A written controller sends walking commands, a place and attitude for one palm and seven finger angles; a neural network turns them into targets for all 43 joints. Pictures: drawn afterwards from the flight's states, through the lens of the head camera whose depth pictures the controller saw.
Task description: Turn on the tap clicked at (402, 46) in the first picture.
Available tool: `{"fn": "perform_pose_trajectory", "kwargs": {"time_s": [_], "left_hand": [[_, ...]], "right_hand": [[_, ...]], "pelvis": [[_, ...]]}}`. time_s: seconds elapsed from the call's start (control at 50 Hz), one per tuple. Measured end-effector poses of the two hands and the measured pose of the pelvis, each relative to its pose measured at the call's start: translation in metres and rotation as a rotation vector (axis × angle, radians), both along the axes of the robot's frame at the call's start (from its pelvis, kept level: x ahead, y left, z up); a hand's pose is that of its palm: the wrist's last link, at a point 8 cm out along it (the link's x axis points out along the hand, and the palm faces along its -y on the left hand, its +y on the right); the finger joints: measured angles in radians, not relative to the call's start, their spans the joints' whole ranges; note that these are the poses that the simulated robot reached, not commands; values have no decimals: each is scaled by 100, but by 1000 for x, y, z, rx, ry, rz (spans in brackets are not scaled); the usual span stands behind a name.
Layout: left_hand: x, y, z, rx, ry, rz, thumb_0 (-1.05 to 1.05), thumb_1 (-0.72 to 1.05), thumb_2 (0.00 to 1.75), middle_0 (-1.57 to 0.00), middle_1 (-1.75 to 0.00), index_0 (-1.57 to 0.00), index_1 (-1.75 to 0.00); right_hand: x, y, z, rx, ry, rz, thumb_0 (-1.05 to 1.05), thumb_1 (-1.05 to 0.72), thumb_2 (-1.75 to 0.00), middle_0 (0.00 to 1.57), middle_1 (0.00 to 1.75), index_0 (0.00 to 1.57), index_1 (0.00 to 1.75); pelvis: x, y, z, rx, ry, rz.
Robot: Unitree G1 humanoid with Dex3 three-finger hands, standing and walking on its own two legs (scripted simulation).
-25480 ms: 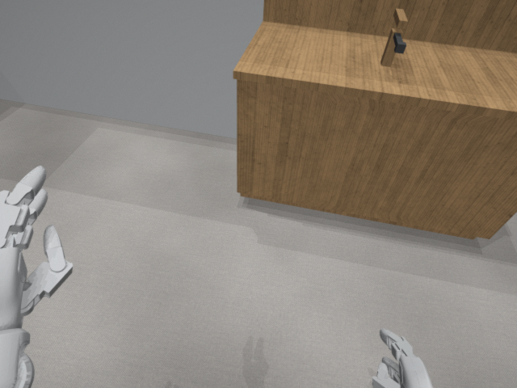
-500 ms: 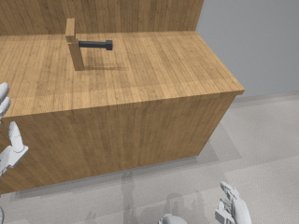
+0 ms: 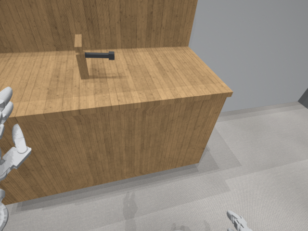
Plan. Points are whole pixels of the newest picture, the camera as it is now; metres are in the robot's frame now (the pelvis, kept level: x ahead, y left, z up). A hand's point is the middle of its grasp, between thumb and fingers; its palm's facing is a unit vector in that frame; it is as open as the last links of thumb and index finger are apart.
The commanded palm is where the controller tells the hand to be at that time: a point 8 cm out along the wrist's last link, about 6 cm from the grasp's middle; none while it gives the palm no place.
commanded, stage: stop stepping back and stand still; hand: left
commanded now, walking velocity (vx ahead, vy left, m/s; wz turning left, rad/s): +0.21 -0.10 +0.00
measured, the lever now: (111, 55) +0.81 +0.21 +0.09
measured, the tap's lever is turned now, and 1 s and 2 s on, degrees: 81 81 81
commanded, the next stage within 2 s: stand and check the lever's angle in 0.34 s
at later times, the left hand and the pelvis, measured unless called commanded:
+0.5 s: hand (40, 147) +0.22 +0.23 +0.19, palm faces +0.46 -0.81 -0.37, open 7.5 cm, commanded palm +0.17 +0.26 +0.19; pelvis +0.02 -0.02 +0.00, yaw +2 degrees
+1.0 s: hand (39, 139) +0.25 +0.25 +0.17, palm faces +0.43 -0.84 -0.32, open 7.5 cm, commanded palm +0.20 +0.29 +0.19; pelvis +0.05 +0.00 +0.01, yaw +2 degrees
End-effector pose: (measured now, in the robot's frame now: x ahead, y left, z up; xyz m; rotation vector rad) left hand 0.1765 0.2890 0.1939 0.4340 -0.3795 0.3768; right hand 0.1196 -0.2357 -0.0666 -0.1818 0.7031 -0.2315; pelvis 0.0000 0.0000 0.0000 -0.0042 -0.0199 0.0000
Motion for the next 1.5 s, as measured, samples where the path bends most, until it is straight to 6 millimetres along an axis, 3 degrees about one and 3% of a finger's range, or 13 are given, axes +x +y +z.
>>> {"fn": "perform_pose_trajectory", "kwargs": {"time_s": [0.12, 0.24, 0.4, 0.52, 0.72, 0.84, 0.94, 1.08, 1.5], "left_hand": [[-4, -11, -2, -29, 86, 21, 2, 89, 90, -20, -30, -20, -30], [-4, -34, -22, -27, 136, 11, 2, 89, 90, -20, -30, -20, -30], [-6, -32, -5, -3, 29, -20, 2, 88, 90, -21, -30, -21, -30], [6, -22, 4, 30, 37, 67, 2, 89, 90, -21, -30, -21, -30], [13, -18, -19, -82, 143, 77, 2, 89, 90, -21, -30, -21, -30], [24, -2, -10, -48, 126, 92, 2, 89, 90, -21, -30, -21, -30], [33, -1, -7, -58, 108, 73, 2, 89, 90, -20, -30, -21, -30], [33, -4, -14, -77, 141, 42, 2, 89, 90, -20, -30, -21, -30], [17, -2, -15, -83, 154, 66, 2, 89, 90, -20, -30, -21, -30]], "right_hand": [[-16, 3, -10, 53, 75, 14, 1, -91, -90, 20, 30, 21, 30], [-2, -18, -34, 29, 125, 57, 2, -91, -90, 20, 30, 21, 30], [37, -34, -5, -71, 23, 44, 2, -91, -90, 20, 30, 21, 30], [64, -20, 1, -5, -52, 72, 1, -91, -90, 20, 30, 20, 30], [90, 1, 1, -1, 18, 145, 2, -91, -90, 20, 30, 21, 30], [105, 13, 11, -11, -4, 151, 2, -91, -90, 20, 30, 21, 30], [114, 21, 17, 0, -36, 153, 2, -91, -90, 20, 30, 21, 30], [111, 21, 22, -2, -42, 141, 1, -91, -90, 20, 30, 21, 30], [75, 11, 11, -15, 22, 107, 2, -91, -90, 20, 30, 21, 30]], "pelvis": [[2, -9, 10, -23, 2, -4], [0, -22, -6, -37, -23, 18], [6, -18, -8, -19, -20, 17], [22, -22, -1, 15, -17, 36], [39, -13, 8, -12, -3, 55], [43, -5, 11, -6, -4, 41], [46, -1, 13, -9, -2, 35], [46, 2, 14, -9, 0, 29], [31, 2, 16, -14, -4, 26]]}}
